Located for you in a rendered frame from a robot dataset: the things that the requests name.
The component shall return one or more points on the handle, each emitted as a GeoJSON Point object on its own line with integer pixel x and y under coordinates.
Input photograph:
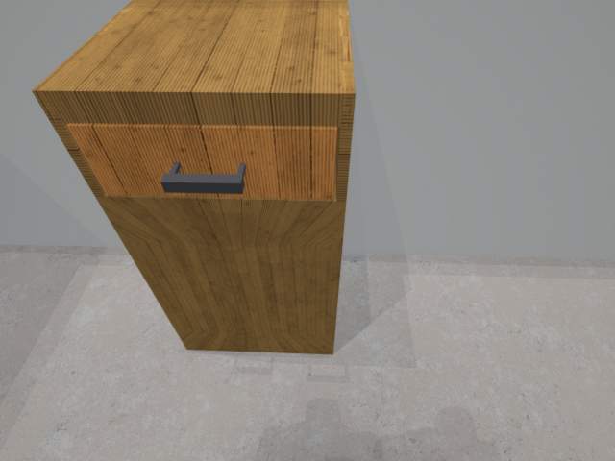
{"type": "Point", "coordinates": [173, 182]}

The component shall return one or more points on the cabinet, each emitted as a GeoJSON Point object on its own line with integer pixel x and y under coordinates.
{"type": "Point", "coordinates": [231, 274]}

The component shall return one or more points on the drawer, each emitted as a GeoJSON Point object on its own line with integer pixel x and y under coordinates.
{"type": "Point", "coordinates": [281, 161]}

